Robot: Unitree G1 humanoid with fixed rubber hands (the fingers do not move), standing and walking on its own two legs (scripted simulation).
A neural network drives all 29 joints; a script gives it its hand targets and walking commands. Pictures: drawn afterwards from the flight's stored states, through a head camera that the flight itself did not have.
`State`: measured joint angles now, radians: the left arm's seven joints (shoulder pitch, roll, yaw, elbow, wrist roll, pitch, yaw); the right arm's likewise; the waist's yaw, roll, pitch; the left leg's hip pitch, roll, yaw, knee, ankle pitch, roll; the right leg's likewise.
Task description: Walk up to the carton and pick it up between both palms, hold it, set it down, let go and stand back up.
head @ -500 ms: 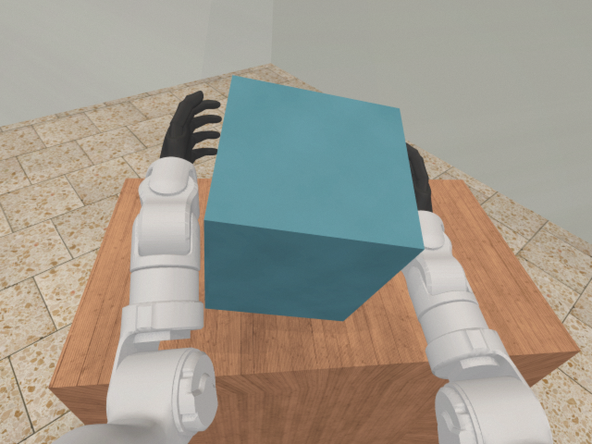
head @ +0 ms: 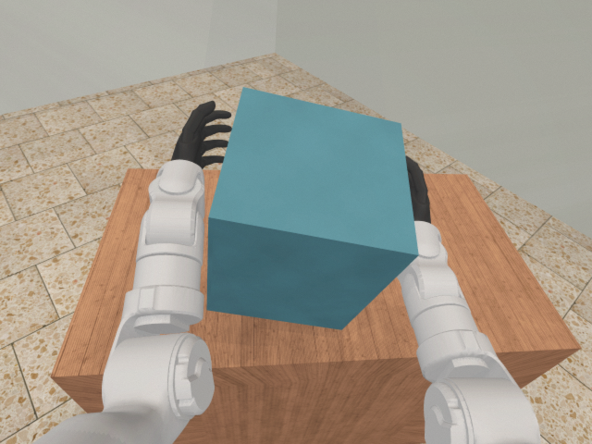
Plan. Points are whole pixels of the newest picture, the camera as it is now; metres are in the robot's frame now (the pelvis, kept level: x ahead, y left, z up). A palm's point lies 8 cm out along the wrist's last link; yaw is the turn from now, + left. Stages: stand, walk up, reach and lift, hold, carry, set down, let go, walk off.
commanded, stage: set down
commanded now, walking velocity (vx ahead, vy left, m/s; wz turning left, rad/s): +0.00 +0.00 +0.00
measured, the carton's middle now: (298, 222) +0.38 +0.00 +0.11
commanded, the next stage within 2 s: none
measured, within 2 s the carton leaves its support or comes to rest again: neither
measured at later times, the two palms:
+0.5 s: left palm (190, 172) +0.43 +0.15 +0.15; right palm (399, 221) +0.38 -0.15 +0.11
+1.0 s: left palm (195, 179) +0.44 +0.15 +0.12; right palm (393, 229) +0.39 -0.14 +0.09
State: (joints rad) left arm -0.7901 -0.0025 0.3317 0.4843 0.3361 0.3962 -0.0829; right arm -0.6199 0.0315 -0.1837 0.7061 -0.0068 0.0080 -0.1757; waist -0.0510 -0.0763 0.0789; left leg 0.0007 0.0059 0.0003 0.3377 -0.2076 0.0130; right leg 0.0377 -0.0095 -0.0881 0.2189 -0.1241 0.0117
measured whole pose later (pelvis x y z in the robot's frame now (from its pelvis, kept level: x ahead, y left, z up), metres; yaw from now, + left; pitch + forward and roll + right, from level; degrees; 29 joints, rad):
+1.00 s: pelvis +0.01 +0.01 +0.00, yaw -1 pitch +0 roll -2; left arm -0.89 0.04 0.41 0.90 0.30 0.15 -0.08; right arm -0.64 0.13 -0.43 0.79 -0.23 -0.05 -0.15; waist -0.03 -0.05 0.02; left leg -0.13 0.00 0.02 0.34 -0.21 0.03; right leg -0.09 -0.02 -0.07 0.20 -0.11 0.03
